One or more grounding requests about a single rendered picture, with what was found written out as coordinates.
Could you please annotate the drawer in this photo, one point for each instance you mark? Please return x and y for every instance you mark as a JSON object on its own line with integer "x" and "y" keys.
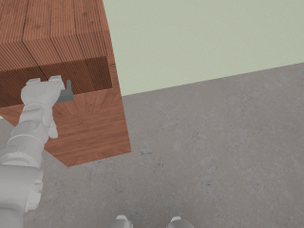
{"x": 86, "y": 75}

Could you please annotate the left robot thigh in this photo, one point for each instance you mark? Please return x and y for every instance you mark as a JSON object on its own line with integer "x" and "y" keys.
{"x": 120, "y": 223}

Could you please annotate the handle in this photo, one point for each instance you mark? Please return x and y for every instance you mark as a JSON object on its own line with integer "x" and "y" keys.
{"x": 66, "y": 94}

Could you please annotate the cabinet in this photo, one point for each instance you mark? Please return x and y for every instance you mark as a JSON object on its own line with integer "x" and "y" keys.
{"x": 35, "y": 33}

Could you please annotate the left robot forearm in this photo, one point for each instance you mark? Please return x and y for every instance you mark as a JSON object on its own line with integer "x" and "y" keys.
{"x": 28, "y": 138}

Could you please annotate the right robot shin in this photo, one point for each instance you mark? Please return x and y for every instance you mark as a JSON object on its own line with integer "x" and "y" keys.
{"x": 175, "y": 218}

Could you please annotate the robot left hand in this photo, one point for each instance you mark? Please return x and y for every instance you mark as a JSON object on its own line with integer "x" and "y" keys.
{"x": 47, "y": 92}

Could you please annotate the robot left upper arm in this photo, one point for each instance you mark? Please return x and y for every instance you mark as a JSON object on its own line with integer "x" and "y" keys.
{"x": 20, "y": 190}

